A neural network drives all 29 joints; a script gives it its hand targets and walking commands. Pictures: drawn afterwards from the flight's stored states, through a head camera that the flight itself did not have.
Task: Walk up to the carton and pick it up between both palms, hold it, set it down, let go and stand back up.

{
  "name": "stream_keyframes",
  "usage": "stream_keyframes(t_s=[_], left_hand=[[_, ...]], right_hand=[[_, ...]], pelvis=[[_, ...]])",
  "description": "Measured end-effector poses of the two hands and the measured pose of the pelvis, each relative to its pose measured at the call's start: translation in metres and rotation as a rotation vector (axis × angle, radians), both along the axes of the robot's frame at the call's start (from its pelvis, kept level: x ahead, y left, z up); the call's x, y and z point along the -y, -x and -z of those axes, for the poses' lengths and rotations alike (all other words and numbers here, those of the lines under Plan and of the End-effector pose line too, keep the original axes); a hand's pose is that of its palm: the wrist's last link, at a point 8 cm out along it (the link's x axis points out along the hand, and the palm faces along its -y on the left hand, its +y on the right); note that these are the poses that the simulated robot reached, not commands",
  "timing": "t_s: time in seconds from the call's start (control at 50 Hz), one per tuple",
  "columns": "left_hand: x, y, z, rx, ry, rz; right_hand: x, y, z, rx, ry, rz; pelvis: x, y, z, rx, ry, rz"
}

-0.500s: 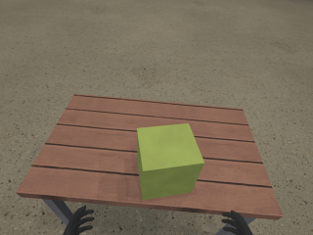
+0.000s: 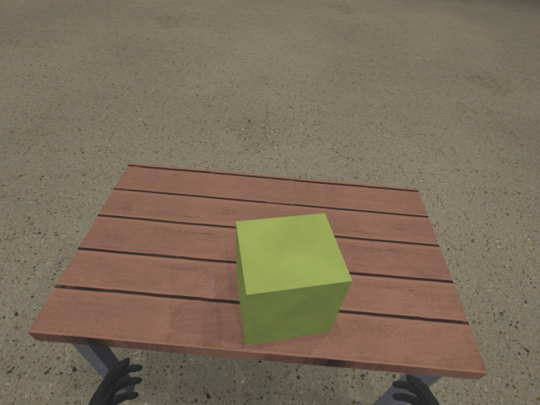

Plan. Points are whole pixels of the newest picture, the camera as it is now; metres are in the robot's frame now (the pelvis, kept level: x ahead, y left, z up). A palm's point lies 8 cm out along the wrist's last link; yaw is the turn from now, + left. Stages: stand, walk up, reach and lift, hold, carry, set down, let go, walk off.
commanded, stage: stand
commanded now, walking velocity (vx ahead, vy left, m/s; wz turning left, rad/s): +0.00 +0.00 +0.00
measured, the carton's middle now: (285, 279) +0.41 -0.02 -0.12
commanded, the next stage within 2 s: none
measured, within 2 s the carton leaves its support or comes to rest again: neither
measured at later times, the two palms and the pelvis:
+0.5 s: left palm out of the picture +0.12 +0.27 -0.10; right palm out of the picture +0.13 -0.26 -0.09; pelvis +0.00 +0.00 +0.00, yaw +0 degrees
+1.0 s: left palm out of the picture +0.11 +0.27 -0.11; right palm out of the picture +0.13 -0.27 -0.09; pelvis +0.00 +0.00 +0.00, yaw +0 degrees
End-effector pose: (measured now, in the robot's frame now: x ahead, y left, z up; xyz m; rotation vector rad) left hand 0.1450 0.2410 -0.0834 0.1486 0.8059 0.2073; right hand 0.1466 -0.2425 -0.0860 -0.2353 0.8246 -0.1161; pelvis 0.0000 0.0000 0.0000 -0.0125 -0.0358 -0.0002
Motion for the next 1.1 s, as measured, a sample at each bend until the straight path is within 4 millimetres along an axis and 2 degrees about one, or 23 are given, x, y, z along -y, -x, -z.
stream_keyframes(t_s=[0.1,0.22,1.1], left_hand=[[-0.019,0.007,0.001,-0.015,-0.047,0.015],[-0.026,0.012,0.004,-0.038,-0.062,0.017],[-0.028,0.037,0.022,-0.146,-0.041,0.006]], right_hand=[[0.013,0.014,0.004,-0.069,0.028,0.029],[0.023,0.023,0.005,-0.107,0.047,0.054],[0.023,0.018,0.005,-0.116,0.046,0.057]], pelvis=[[0.000,0.000,0.000,0.000,0.000,0.000],[0.000,-0.001,0.000,-0.001,0.000,0.000],[0.000,-0.002,0.000,-0.002,0.000,0.000]])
